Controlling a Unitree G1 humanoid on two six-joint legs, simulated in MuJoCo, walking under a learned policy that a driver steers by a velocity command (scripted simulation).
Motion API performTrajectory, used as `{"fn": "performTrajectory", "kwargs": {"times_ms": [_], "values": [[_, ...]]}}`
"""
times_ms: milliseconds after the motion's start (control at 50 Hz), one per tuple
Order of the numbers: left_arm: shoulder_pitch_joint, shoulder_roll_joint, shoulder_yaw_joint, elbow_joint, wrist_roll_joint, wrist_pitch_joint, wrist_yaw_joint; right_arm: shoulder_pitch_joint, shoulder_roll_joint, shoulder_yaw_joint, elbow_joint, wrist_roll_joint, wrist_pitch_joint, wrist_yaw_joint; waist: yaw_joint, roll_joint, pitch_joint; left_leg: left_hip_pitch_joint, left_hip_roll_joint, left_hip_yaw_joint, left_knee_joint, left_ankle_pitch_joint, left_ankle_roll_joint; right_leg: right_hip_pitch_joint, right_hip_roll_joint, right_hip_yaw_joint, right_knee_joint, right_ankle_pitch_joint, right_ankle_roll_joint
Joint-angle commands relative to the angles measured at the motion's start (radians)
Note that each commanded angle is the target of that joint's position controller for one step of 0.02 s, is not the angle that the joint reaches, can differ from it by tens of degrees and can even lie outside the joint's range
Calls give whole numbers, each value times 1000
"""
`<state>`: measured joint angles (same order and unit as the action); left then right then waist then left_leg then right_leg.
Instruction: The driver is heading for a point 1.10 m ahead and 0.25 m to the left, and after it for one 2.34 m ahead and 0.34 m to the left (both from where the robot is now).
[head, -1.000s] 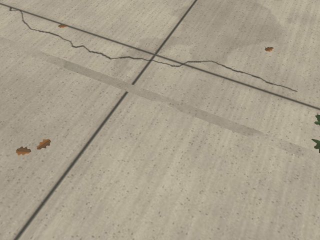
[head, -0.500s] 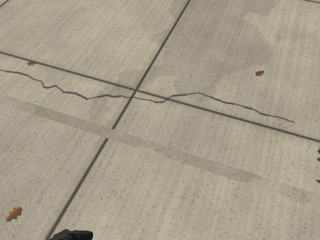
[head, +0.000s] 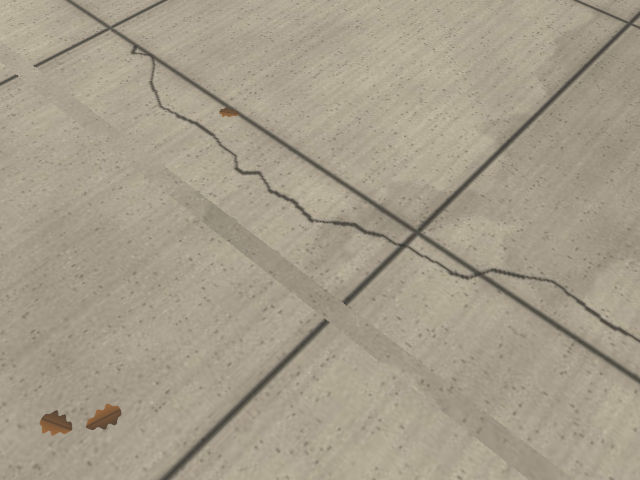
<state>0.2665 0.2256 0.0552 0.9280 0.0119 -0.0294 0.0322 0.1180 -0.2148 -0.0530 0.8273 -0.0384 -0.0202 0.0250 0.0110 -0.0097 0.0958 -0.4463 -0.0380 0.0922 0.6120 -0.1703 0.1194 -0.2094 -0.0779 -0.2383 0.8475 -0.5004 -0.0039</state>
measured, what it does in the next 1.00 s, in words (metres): steps on the spot, turning left: right foot, then left foot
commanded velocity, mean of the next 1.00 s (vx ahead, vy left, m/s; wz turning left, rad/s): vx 0.02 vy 0.00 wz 0.53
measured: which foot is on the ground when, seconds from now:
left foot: down 0.00-0.50, up 0.52-0.92, down 0.94-1.00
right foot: up 0.00-0.48, down 0.50-0.94, up 0.96-1.00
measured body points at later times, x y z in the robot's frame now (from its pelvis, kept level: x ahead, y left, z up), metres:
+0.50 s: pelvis +0.03 -0.03 +0.02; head +0.06 -0.04 +0.47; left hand +0.08 +0.26 -0.09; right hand +0.20 -0.28 -0.11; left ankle +0.10 +0.06 -0.72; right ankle +0.06 -0.14 -0.72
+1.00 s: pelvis +0.02 -0.02 +0.02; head +0.03 +0.01 +0.47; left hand -0.06 +0.25 -0.12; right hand +0.28 -0.17 -0.08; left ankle -0.04 +0.05 -0.72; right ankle +0.06 -0.14 -0.70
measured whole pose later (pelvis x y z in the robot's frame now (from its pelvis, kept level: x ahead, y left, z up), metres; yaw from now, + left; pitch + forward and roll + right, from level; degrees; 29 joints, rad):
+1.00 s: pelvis +0.02 -0.02 +0.02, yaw +31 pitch +0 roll +0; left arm 0.24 0.29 0.06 0.80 0.01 0.05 0.01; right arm 0.13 -0.25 -0.03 0.78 -0.02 0.03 0.01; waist 0.03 -0.05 0.07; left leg -0.20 -0.05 0.00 0.49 -0.27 0.05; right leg -0.30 -0.06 -0.06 0.73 -0.49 0.00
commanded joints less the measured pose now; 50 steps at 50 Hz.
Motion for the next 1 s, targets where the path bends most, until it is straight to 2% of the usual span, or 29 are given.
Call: {"fn": "performTrajectory", "kwargs": {"times_ms": [20,40,60,80,100,160,260,300,380,420,460,480,500,520,540,560,580,620,640,680,720,780,860,900,920,940,960,980,1000], "values": [[67,105,19,-96,15,30,-4,227,-276,-82,-30,50,23,-23,-72,103,-354,493,415,-594,-246,544,301,-364,61,246,525,-160,32],[3,98,19,-109,7,31,-5,155,-221,-68,-40,42,35,-31,-60,63,-229,371,365,-527,-282,349,269,-390,43,253,496,-70,30],[-36,95,20,-112,7,29,-1,102,-173,-53,-42,34,43,-36,-32,25,-132,268,298,-460,-318,261,211,-385,17,263,407,12,31],[-39,106,23,-119,21,35,2,76,-150,-48,-47,38,45,-41,-13,53,-110,212,248,-411,-330,224,170,-350,5,268,339,62,33],[-13,102,23,-108,31,46,2,62,-137,-44,-53,31,43,-41,-2,69,-128,188,217,-383,-330,236,151,-307,17,259,324,90,34],[2,82,19,-112,20,66,0,80,-172,-55,-55,24,29,-29,3,56,-180,195,190,-380,-322,243,133,-279,40,267,256,106,41],[-88,100,21,-154,14,78,6,104,-197,-65,-62,19,46,-29,-38,116,-159,209,171,-480,-374,-124,110,-314,57,289,105,117,54],[-107,103,21,-166,9,75,8,112,-203,-69,-64,16,51,-27,-47,120,-153,215,174,-519,-379,-167,107,-306,69,295,56,111,50],[-103,103,15,-179,-3,60,12,103,-207,-75,-70,11,56,-22,-49,129,-157,209,166,-571,-365,-135,97,-226,105,297,-55,85,26],[-64,105,14,-178,-12,52,15,87,-205,-76,-73,12,61,-17,-35,140,-160,188,155,-598,-363,-103,81,-144,131,293,-154,69,3],[19,106,13,-163,-17,42,21,58,-200,-76,-77,23,67,-14,7,143,-156,135,124,-606,-351,-107,36,-5,156,280,-351,121,-27],[65,120,16,-154,-12,36,28,43,-189,-73,-83,34,67,-17,33,123,-146,71,78,-577,-325,-178,-14,95,131,290,-507,184,-41],[52,204,34,-167,4,32,39,78,-137,-61,-91,45,65,-23,3,-35,-145,-22,-15,-472,-163,-319,-78,158,-60,478,-646,71,-82],[-59,288,48,-217,16,34,39,81,-129,-63,-101,50,58,-30,-15,-233,-109,-172,-185,-217,116,-361,-110,104,-304,764,-723,33,-183],[-99,244,39,-223,27,36,32,67,-207,-80,-86,3,54,-31,-26,-111,-68,-135,-90,-218,309,-342,-124,-26,-319,694,-682,196,-233],[-141,176,19,-235,21,32,28,94,-204,-84,-72,2,54,-22,-62,-69,-74,-77,-83,-222,403,-291,-123,-62,-251,590,-637,341,-215],[-174,147,11,-241,16,30,23,133,-190,-81,-55,2,61,-14,-86,-64,-75,-70,-81,-214,483,-241,-127,-52,-184,481,-606,438,-183],[-172,141,8,-259,14,29,20,170,-185,-77,-39,6,79,4,-76,-129,-98,-110,-71,-178,581,-219,-148,28,-130,368,-560,587,-169],[-138,142,8,-255,15,30,17,146,-182,-73,-47,11,83,9,-53,-123,-98,-131,-60,-161,570,-221,-161,70,-129,344,-543,651,-175],[-54,160,16,-235,14,31,16,82,-167,-62,-73,17,88,15,-4,-120,-97,-178,-37,-142,501,-232,-184,177,-150,332,-515,749,-193],[-1,184,26,-219,13,31,15,42,-155,-52,-92,21,93,19,27,-135,-107,-180,-20,-129,422,-253,-195,248,-176,326,-492,810,-203],[2,201,34,-212,17,31,2,19,-136,-37,-110,28,96,23,36,-161,-120,-66,-6,-101,276,-290,-181,220,-185,294,-466,831,-203],[-22,224,40,-199,17,35,-20,34,-135,-25,-113,40,90,9,27,-199,-135,106,-23,-45,76,-293,-134,153,-188,282,-420,868,-199],[-47,225,39,-190,3,43,-24,82,-125,-18,-95,32,76,-1,-18,-171,-139,229,-25,-33,-169,-122,-106,108,-168,260,-353,817,-159],[-31,213,36,-180,-2,45,-24,99,-144,-17,-89,16,62,-9,-35,-112,-147,346,8,-89,-327,41,-94,31,-152,238,-302,712,-104],[11,144,17,-198,5,49,-29,124,-219,-25,-95,-3,45,-17,-20,109,-206,518,235,-364,-380,180,-59,-134,-82,172,-126,373,-35],[-28,79,-4,-232,-1,61,-23,106,-286,-34,-95,19,38,-23,-25,275,-176,422,417,-517,-320,535,98,-216,51,161,-78,-99,0],[-57,136,8,-213,-1,77,-14,117,-219,-21,-81,26,31,-27,-50,162,-165,405,388,-457,-297,530,150,-196,21,243,12,-113,7],[-55,137,10,-199,-7,83,-17,63,-168,0,-80,25,29,-30,-21,144,-122,374,336,-388,-307,478,134,-205,24,257,32,-65,6]]}}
